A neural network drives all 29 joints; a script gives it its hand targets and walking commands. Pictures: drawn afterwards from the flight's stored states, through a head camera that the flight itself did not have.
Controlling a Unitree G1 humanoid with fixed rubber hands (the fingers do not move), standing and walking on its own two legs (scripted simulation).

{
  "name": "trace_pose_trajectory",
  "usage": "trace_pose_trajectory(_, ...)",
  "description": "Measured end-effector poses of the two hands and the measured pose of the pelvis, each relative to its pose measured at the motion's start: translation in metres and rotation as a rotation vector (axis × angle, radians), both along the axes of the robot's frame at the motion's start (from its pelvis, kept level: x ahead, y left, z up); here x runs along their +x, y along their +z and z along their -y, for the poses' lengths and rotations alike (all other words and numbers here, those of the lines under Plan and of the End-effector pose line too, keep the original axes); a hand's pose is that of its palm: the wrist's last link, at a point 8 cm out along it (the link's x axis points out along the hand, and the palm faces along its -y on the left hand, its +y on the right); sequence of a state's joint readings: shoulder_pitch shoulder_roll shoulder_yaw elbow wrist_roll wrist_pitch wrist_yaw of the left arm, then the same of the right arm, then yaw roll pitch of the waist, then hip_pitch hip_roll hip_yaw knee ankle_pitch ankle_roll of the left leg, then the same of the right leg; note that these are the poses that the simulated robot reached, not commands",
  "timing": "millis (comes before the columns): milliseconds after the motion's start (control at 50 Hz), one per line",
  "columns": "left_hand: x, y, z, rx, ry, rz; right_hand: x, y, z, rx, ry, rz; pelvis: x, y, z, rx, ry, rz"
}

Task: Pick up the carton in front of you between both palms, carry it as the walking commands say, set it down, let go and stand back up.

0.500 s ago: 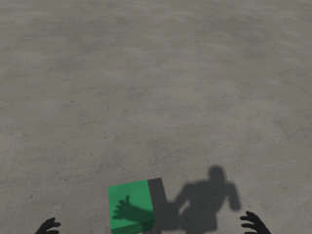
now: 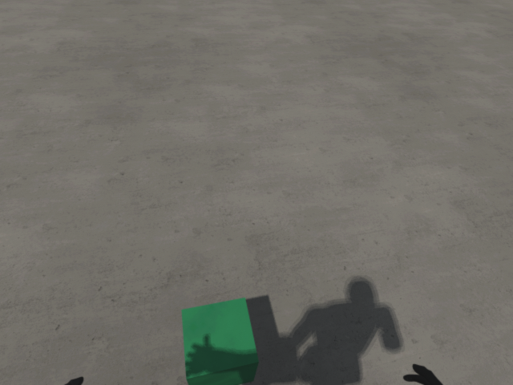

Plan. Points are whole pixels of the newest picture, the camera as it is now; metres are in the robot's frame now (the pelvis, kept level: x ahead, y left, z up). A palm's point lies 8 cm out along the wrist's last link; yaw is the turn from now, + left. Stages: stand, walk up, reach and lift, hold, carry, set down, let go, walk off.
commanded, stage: stand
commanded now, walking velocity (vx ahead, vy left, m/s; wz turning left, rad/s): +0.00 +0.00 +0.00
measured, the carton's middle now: (219, 347) +0.37 +0.07 -0.65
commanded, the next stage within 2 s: none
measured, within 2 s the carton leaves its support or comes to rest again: neither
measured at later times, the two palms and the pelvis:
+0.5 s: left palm out of the picture +0.07 +0.30 -0.11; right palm out of the picture +0.08 -0.31 -0.09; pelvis -0.01 +0.00 +0.00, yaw +0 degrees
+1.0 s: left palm out of the picture +0.07 +0.30 -0.11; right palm out of the picture +0.08 -0.32 -0.09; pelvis -0.01 -0.01 +0.00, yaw +1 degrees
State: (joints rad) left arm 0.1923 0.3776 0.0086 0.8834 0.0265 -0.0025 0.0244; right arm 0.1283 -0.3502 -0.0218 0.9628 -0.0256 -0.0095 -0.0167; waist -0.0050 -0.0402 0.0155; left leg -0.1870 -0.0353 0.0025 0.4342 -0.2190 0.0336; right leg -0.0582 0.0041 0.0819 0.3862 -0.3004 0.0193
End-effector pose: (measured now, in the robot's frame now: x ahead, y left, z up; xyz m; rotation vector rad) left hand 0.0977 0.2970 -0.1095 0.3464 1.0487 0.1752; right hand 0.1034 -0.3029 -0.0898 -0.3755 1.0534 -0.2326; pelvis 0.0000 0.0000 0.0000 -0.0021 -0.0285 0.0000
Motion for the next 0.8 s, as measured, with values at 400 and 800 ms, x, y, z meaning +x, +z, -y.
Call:
trace_pose_trajectory(400,-0.022,0.0,-0.005,0.011,0.019,-0.054,-0.02,-0.003,0.008,0.001,-0.018,-0.052,-0.009,0.003,0.002,-0.001,0.005,0.01)
trace_pose_trajectory(800,-0.027,0.001,-0.005,0.016,0.031,-0.071,-0.022,-0.004,0.014,0.0,-0.018,-0.069,-0.012,0.004,0.005,-0.002,0.013,0.012)
